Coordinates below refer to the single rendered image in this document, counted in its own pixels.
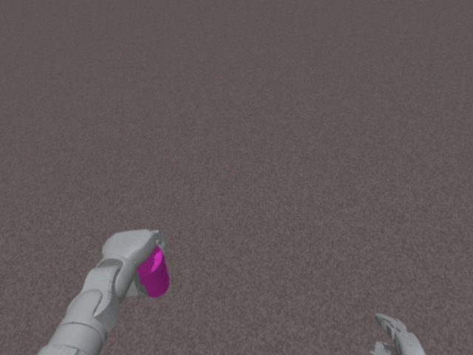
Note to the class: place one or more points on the left robot hand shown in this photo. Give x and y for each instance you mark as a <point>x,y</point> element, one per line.
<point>136,246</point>

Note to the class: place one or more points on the right robot hand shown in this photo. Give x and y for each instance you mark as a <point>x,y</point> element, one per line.
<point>405,343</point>

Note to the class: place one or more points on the cup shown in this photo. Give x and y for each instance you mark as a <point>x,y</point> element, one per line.
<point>153,273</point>

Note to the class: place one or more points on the left robot arm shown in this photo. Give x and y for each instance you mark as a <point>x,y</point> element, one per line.
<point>95,311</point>

